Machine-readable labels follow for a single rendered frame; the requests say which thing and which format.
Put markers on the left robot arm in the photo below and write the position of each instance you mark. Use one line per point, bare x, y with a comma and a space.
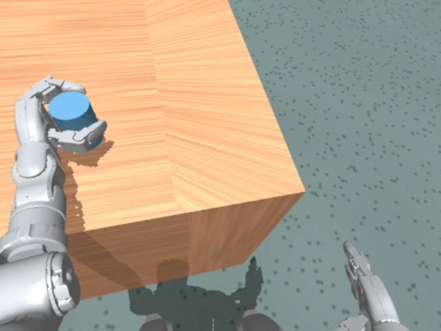
37, 281

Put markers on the can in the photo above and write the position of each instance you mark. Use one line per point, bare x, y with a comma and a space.
73, 111

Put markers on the right robot hand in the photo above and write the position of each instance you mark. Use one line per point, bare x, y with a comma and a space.
375, 303

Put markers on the left robot hand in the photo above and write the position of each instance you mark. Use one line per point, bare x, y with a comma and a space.
33, 123

